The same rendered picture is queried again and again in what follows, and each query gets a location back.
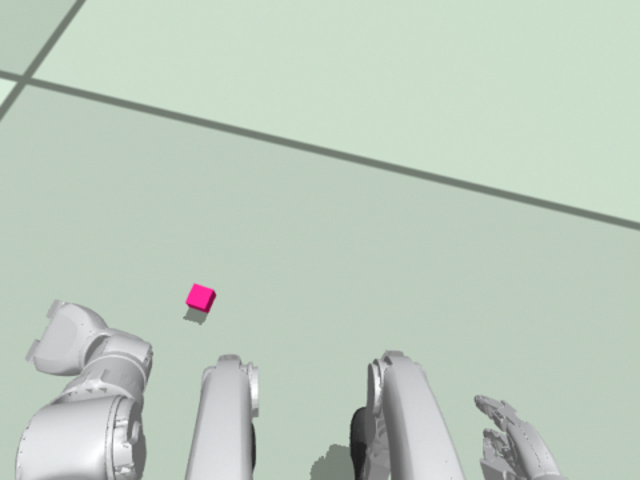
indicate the right robot hand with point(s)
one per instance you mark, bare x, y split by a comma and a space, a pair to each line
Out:
526, 456

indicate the left robot hand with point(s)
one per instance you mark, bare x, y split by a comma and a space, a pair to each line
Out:
58, 350

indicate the right robot foot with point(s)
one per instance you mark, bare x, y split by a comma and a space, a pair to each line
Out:
358, 442

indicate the small box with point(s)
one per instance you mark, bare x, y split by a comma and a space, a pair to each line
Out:
201, 298

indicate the left robot arm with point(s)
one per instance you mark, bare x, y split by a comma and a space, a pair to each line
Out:
93, 429

